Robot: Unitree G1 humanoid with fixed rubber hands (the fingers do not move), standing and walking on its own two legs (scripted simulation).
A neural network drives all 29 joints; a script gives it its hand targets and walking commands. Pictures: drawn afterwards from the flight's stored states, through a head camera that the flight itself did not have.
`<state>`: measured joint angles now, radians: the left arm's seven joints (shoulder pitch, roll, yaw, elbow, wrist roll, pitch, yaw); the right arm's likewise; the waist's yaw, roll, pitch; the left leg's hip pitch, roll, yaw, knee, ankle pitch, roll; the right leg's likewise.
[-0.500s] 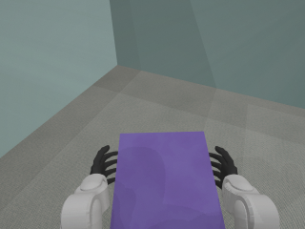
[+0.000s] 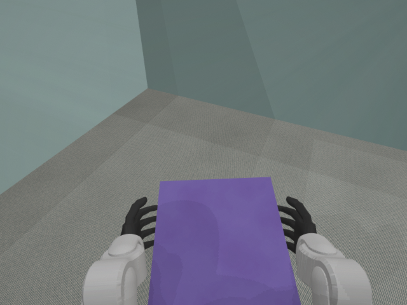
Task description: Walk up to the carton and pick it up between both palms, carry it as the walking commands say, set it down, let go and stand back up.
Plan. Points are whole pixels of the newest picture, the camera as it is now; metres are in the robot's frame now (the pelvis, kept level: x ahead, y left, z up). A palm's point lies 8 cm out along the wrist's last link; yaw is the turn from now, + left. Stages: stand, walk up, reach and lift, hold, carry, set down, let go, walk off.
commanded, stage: carry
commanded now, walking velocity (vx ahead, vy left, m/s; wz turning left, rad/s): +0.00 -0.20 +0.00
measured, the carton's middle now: (217, 259) +0.24 +0.01 +0.01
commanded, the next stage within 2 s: none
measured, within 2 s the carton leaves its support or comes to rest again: neither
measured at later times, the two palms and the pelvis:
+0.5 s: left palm (220, 266) +0.19 +0.01 +0.10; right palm (406, 267) +0.20 -0.28 +0.10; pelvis -0.05 -0.15 +0.00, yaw +1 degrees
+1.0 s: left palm (339, 297) +0.15 -0.16 +0.10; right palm out of the picture +0.15 -0.45 +0.10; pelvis -0.09 -0.30 +0.00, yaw +1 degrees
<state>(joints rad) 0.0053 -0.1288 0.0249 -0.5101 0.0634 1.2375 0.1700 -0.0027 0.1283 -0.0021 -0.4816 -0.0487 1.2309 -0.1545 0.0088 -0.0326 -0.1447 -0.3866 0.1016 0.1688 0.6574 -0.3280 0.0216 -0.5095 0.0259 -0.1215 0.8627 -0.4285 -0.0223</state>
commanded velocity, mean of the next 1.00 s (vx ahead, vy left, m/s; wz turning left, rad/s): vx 0.00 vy -0.20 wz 0.00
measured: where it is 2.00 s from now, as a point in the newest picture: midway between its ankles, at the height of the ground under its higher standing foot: outside the picture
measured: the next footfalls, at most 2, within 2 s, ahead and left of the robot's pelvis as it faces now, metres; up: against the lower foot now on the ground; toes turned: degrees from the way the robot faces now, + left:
right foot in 0.20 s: +0.04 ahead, -0.21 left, +0.00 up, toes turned -8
left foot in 0.50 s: -0.02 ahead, -0.05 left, +0.00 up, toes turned +12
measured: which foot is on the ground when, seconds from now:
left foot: down 0.00-0.22, up 0.24-0.48, down 0.50-0.78, up 0.80-1.00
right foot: up 0.00-0.18, down 0.20-0.50, up 0.52-0.76, down 0.78-1.00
